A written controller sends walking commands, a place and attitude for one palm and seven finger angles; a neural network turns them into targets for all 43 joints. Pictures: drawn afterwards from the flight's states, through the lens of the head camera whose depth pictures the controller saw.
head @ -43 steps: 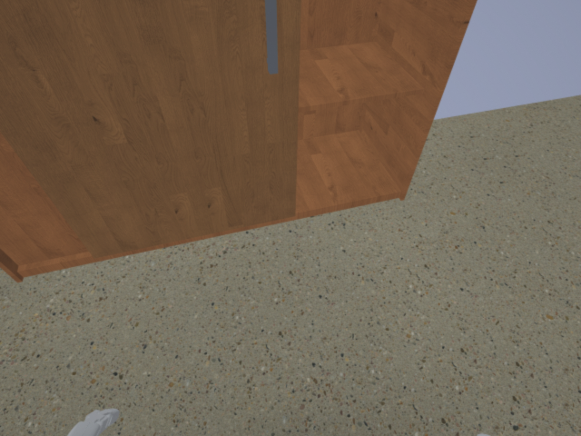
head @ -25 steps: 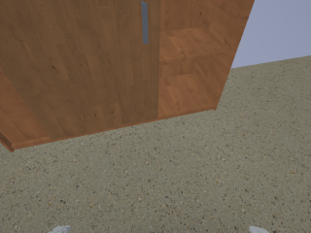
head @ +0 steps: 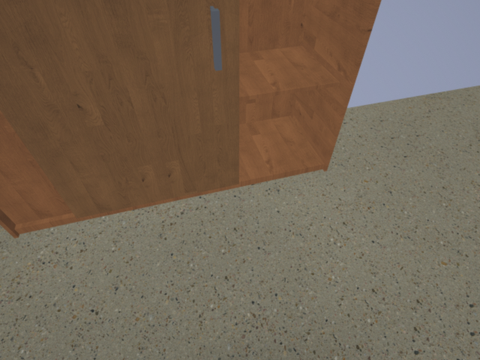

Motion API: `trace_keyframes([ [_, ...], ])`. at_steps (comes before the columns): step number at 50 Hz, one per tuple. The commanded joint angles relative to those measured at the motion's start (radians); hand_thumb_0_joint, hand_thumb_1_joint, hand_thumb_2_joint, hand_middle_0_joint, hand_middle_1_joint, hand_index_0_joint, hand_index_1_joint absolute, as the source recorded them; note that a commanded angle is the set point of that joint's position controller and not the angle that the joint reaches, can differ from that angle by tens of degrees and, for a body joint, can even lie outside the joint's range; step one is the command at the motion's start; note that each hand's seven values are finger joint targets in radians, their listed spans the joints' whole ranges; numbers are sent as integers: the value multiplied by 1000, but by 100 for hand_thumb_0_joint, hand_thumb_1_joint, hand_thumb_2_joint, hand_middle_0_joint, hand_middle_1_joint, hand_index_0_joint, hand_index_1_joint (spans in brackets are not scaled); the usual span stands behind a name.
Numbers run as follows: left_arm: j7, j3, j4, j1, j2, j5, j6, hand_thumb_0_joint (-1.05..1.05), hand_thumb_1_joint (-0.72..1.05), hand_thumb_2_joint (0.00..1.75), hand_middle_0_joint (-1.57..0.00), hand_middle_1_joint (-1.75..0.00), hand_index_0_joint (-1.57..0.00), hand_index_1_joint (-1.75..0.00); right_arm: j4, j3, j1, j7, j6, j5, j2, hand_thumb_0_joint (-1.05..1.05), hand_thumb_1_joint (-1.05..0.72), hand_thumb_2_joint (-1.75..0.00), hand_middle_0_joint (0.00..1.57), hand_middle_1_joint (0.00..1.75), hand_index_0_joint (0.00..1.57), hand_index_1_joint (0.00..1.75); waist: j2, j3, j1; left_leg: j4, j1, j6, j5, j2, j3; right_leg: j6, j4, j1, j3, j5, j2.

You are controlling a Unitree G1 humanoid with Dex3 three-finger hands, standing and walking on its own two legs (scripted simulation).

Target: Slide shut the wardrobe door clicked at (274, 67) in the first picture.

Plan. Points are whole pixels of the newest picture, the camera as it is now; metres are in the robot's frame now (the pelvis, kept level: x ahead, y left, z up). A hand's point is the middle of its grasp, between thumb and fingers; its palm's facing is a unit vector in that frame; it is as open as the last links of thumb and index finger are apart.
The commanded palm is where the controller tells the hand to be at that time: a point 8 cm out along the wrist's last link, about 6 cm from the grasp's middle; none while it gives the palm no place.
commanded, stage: stand and wait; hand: left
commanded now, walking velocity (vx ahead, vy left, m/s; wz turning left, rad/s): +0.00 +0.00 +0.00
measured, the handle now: (215, 39) +1.06 +0.15 +0.08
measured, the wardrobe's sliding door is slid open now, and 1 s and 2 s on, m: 0.54 0.54 0.54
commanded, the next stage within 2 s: look at it before walking up in 0.18 s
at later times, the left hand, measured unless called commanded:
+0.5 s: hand out of the picture +0.06 +0.25 -0.16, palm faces -0.04 -0.94 -0.33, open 7.4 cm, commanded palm none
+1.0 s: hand out of the picture +0.07 +0.26 -0.15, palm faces -0.03 -0.94 -0.35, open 7.4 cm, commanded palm none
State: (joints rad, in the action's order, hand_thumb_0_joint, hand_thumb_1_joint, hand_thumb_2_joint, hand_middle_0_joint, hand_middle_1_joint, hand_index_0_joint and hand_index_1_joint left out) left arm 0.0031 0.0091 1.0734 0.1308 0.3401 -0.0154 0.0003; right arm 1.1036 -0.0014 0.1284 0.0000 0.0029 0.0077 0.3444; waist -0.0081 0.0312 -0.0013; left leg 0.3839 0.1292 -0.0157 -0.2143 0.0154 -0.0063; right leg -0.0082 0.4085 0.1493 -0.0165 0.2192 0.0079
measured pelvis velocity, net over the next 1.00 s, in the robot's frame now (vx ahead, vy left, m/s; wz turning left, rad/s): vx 0.00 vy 0.01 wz -0.02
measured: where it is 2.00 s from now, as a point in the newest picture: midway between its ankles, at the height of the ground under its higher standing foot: outside the picture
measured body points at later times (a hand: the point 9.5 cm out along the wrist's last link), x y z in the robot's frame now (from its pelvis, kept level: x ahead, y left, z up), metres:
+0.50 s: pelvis -0.01 +0.01 +0.00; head +0.00 +0.01 +0.45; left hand +0.07 +0.30 -0.13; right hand +0.06 -0.29 -0.13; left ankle +0.00 +0.13 -0.74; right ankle +0.00 -0.11 -0.74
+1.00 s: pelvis +0.00 +0.01 +0.00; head +0.00 +0.01 +0.45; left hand +0.07 +0.31 -0.13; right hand +0.09 -0.28 -0.13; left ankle +0.00 +0.13 -0.74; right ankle +0.00 -0.11 -0.74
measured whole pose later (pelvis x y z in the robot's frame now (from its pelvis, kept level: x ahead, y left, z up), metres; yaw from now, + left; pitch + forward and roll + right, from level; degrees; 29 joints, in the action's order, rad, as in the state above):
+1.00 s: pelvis +0.00 +0.01 +0.00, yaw -1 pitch -2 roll +0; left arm 0.00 0.00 1.08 0.15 0.34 -0.02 -0.01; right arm 1.10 -0.01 0.10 0.01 0.01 0.01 0.33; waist 0.00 0.04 0.02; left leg 0.37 0.13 0.00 -0.21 0.01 -0.03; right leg 0.01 0.39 0.16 -0.04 0.20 0.00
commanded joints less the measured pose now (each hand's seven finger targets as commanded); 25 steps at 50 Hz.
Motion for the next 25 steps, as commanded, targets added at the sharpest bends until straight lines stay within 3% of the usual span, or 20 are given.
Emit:
trace_keyframes([
  [1,-14,-47,-67,-51,213,4,25,0,90,90,-20,-30,-20,-30,-61,-33,-56,14,28,4,196,0,-90,-90,20,30,20,30,25,-37,2,-67,7,38,77,96,86,-26,-103,30,-113,-55,-123],
  [25,-13,-43,-51,-33,205,3,25,0,90,90,-20,-30,-20,-30,-49,-36,-49,14,34,0,200,0,-90,-90,20,30,20,30,9,-50,2,-90,-3,42,84,107,100,-16,-104,23,-99,-66,-117],
])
